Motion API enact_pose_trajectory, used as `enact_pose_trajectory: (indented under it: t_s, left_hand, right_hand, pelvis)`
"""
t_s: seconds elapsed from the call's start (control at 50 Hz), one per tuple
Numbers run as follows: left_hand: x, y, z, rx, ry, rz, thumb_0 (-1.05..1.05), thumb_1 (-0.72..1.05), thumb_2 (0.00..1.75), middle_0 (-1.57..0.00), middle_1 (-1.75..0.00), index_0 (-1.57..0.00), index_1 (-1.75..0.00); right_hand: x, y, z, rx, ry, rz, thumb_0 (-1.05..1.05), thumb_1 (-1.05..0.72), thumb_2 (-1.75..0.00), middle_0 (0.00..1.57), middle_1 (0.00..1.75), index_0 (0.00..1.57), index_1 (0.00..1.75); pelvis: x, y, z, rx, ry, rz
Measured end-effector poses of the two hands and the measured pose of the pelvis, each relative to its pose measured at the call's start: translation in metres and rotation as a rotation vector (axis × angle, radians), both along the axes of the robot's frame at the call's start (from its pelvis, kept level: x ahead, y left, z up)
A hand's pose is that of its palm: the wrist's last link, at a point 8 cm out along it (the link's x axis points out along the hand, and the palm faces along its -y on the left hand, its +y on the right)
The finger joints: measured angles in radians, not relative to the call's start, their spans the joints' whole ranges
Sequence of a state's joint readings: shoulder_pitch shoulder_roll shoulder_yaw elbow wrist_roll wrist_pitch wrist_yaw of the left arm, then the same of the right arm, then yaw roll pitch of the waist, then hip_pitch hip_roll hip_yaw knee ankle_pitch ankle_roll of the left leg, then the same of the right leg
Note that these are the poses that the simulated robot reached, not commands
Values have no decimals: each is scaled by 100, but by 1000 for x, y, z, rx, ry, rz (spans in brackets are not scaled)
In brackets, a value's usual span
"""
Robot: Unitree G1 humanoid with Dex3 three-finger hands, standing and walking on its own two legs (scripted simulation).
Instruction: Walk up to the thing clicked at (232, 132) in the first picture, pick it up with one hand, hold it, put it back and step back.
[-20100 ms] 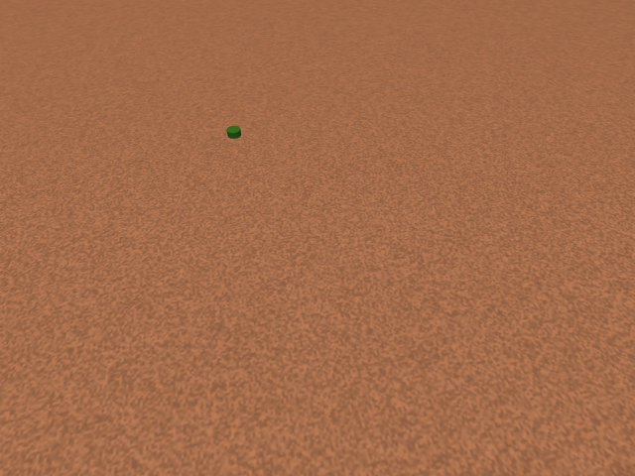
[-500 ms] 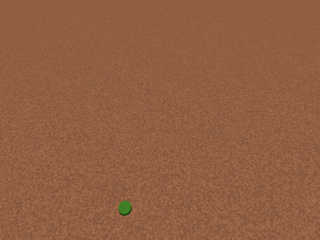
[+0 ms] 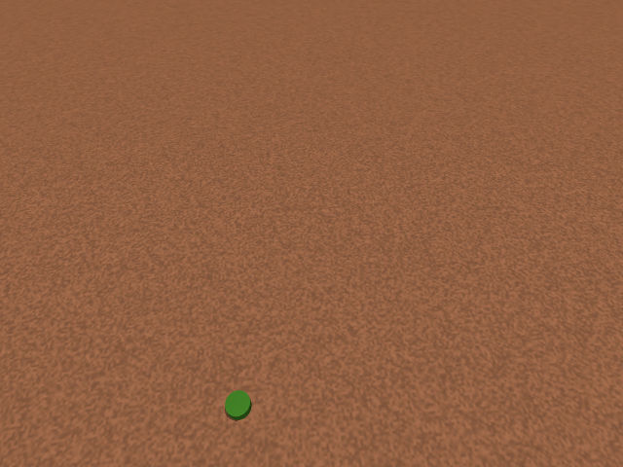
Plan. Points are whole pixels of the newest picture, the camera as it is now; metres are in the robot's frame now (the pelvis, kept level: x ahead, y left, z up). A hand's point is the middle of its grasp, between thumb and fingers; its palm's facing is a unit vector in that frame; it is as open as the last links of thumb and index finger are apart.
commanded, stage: walk up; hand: left
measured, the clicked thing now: (238, 405) +0.43 +0.26 -0.76
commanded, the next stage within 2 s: stand in 1.34 s
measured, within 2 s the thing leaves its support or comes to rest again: neither
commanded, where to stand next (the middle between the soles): +0.05 +0.01 m, yaw +2 degrees
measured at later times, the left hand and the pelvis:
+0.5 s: hand out of the picture +0.05 +0.24 -0.15, palm faces +0.01 -0.95 -0.33, open 7.4 cm; pelvis -0.03 -0.01 +0.01, yaw +0 degrees
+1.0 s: hand out of the picture +0.05 +0.25 -0.15, palm faces +0.00 -0.95 -0.31, open 7.4 cm; pelvis -0.03 +0.00 +0.01, yaw -1 degrees
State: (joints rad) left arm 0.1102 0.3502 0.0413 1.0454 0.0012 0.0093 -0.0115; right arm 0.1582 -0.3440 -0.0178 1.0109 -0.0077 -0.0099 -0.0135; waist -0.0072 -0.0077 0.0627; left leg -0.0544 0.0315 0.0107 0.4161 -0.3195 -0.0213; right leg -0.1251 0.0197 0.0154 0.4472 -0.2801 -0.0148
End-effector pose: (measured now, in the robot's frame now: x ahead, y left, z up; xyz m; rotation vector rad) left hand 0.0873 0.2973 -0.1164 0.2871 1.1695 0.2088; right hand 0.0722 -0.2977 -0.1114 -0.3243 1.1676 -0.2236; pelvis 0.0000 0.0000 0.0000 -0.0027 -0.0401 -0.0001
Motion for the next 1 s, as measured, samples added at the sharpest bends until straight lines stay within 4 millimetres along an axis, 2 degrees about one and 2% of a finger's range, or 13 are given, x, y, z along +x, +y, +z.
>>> enact_pose_trajectory:
  t_s: [0.1, 0.2, 0.5, 0.64, 0.82, 1.0]
  left_hand:
    - [6, -3, 3, -2, -15, -9, 1, 91, 90, -20, -30, -20, -30]
    - [2, -7, 6, -4, -12, -18, 1, 91, 90, -20, -30, -20, -30]
    - [-44, -10, 4, -4, 57, 18, 1, 91, 90, -20, -30, -20, -30]
    - [-57, -9, 1, -8, 82, 26, 1, 91, 90, -20, -30, -20, -30]
    - [-55, -8, -1, -20, 82, 21, 1, 91, 90, -20, -30, -20, -30]
    - [-41, -5, 1, -16, 53, 6, 1, 91, 90, -20, -30, -20, -30]
  right_hand:
    - [3, 1, 2, 2, -13, 2, 0, -91, -90, 20, 30, 20, 30]
    - [-2, -1, 3, 6, -14, 2, 0, -91, -90, 20, 30, 20, 30]
    - [-38, -9, -2, 17, 46, -11, 0, -91, -90, 20, 30, 20, 30]
    - [-50, -8, -2, 15, 68, -18, 0, -91, -90, 20, 30, 20, 30]
    - [-56, -5, 0, 8, 79, -28, 0, -91, -90, 20, 30, 20, 30]
    - [-48, -2, 1, 9, 50, -26, 0, -91, -90, 20, 30, 20, 30]
  pelvis:
    - [-6, -1, 2, 4, -2, -1]
    - [-12, -3, 4, 6, -5, -3]
    - [-26, -9, 7, 4, -14, -4]
    - [-31, -8, 7, 1, -11, -6]
    - [-30, -4, 7, 3, -6, -9]
    - [-28, -1, 7, 5, -7, -12]
